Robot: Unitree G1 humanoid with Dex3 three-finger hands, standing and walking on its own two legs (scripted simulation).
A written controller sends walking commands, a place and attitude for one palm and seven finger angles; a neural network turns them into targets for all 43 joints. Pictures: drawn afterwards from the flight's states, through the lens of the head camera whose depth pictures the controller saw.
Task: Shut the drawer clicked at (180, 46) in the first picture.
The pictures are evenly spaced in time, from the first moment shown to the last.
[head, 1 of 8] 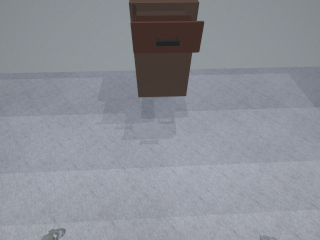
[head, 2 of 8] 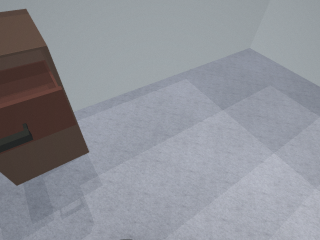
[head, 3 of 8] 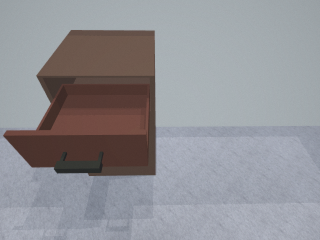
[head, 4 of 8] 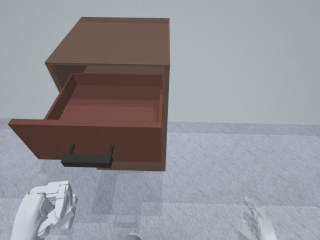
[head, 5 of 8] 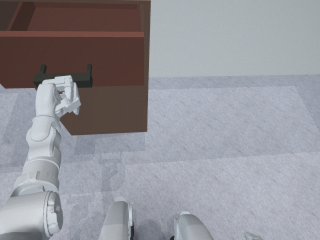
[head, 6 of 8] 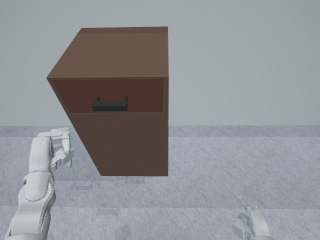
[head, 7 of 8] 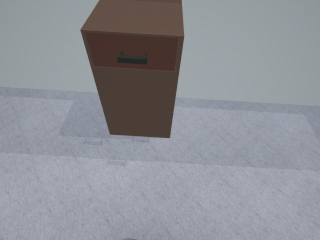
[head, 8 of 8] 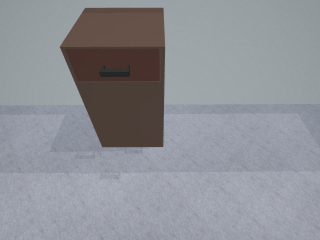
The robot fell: no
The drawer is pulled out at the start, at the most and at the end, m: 0.29 0.29 0.00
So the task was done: yes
